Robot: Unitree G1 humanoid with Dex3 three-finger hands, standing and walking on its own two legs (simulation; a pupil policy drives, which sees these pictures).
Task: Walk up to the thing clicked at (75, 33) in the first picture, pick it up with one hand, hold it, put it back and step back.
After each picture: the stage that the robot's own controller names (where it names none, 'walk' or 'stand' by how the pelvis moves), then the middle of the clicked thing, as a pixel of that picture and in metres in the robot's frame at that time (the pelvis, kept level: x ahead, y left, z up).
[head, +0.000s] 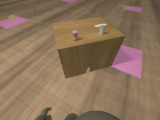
stand; (75, 35) +0.94 +0.25 -0.04
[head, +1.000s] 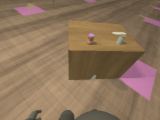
walk; (90, 39) +0.86 +0.04 -0.02
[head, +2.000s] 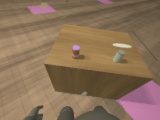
sink last; (75, 52) +0.57 +0.17 -0.01
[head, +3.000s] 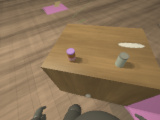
stand; (71, 55) +0.51 +0.21 -0.01
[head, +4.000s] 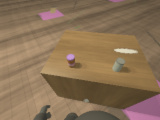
stand; (71, 61) +0.49 +0.20 -0.04
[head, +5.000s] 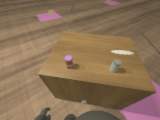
stand; (69, 62) +0.49 +0.21 -0.04
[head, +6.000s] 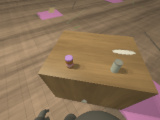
stand; (69, 61) +0.48 +0.21 -0.04
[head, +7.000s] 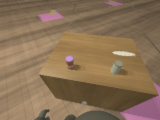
stand; (69, 62) +0.48 +0.21 -0.04
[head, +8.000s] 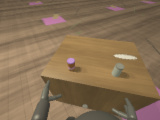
rise first; (71, 64) +0.48 +0.20 -0.04
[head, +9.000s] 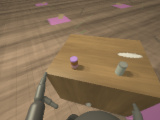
go down; (74, 63) +0.49 +0.19 -0.03
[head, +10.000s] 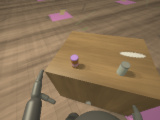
go down; (74, 61) +0.49 +0.19 -0.03
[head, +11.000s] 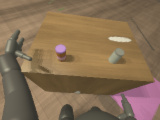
go down; (61, 53) +0.47 +0.19 +0.02
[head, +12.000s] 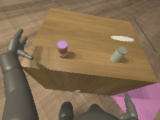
close in; (62, 50) +0.49 +0.18 +0.04
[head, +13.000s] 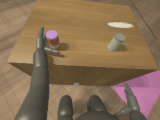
close; (53, 41) +0.52 +0.20 +0.07
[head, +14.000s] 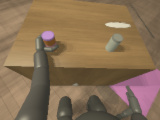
lift; (50, 42) +0.51 +0.21 +0.07
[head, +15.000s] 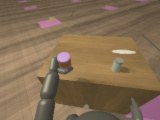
lift; (65, 63) +0.32 +0.16 +0.19
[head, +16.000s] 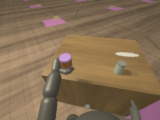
hold; (66, 64) +0.32 +0.17 +0.16
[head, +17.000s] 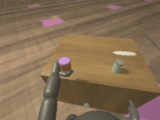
hold; (65, 67) +0.33 +0.17 +0.13
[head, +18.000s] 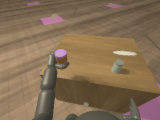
crouch; (61, 59) +0.36 +0.20 +0.16
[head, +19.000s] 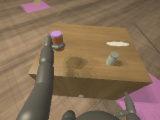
lower; (58, 41) +0.49 +0.20 +0.16
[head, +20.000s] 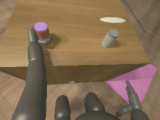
lower; (43, 34) +0.55 +0.21 +0.08
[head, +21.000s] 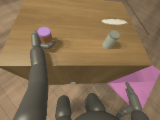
lower; (46, 38) +0.53 +0.21 +0.07
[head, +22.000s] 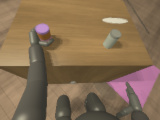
lower; (45, 36) +0.54 +0.22 +0.08
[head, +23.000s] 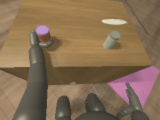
lower; (45, 37) +0.54 +0.22 +0.07
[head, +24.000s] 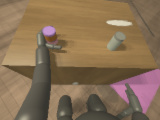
open; (51, 37) +0.53 +0.20 +0.07
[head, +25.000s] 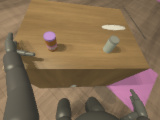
sink last; (51, 42) +0.53 +0.21 +0.06
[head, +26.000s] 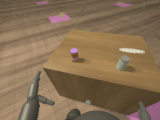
stand; (74, 55) +0.54 +0.20 +0.02
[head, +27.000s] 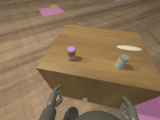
stand; (71, 54) +0.52 +0.19 +0.03
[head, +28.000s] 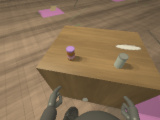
stand; (70, 53) +0.52 +0.20 +0.03
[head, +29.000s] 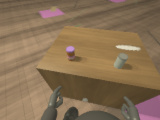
stand; (70, 54) +0.52 +0.20 +0.03
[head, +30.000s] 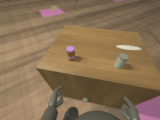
stand; (70, 53) +0.52 +0.20 +0.03
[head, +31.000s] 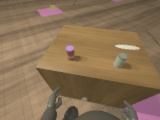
stand; (70, 53) +0.53 +0.20 +0.03
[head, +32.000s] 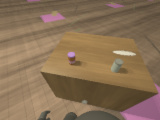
stand; (71, 58) +0.53 +0.20 -0.03
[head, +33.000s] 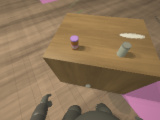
walk; (74, 43) +0.60 +0.17 -0.01
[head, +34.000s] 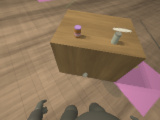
walk; (77, 31) +0.81 +0.20 -0.03
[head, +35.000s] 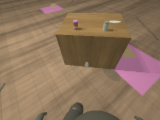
stand; (75, 25) +1.09 +0.33 -0.02
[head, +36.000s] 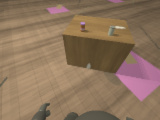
stand; (82, 27) +1.14 +0.20 -0.03
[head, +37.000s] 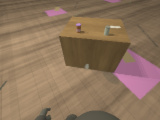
stand; (78, 28) +1.15 +0.24 -0.04
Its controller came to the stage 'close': yes
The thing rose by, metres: 0.19
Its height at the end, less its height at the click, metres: +0.00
